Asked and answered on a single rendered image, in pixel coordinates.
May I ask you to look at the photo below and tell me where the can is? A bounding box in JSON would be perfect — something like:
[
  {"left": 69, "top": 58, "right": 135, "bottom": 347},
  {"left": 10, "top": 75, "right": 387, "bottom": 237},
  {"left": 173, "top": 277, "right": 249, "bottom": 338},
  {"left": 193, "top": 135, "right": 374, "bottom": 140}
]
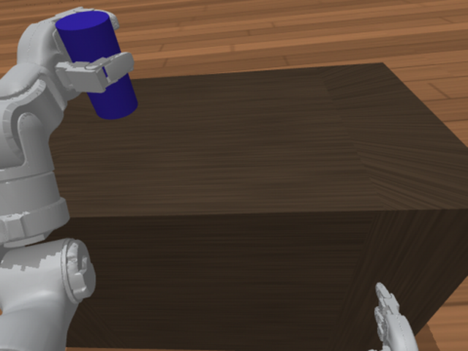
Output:
[{"left": 55, "top": 11, "right": 138, "bottom": 120}]

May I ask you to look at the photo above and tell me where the right robot hand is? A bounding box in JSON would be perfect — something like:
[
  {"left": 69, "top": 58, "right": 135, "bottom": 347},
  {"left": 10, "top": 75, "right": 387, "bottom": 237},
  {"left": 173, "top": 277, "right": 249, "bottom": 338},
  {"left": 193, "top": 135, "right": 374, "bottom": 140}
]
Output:
[{"left": 368, "top": 282, "right": 419, "bottom": 351}]

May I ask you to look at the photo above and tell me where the left robot arm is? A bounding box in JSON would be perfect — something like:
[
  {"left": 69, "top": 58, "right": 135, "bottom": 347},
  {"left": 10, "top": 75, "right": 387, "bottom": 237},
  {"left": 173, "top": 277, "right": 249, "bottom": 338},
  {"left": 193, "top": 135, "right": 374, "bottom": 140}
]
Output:
[{"left": 0, "top": 63, "right": 96, "bottom": 351}]

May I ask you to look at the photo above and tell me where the left robot hand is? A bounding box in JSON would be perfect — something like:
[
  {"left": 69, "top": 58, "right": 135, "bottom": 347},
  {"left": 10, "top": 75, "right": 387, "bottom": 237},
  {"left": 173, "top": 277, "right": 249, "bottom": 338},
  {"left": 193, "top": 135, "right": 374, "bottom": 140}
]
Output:
[{"left": 17, "top": 7, "right": 134, "bottom": 101}]

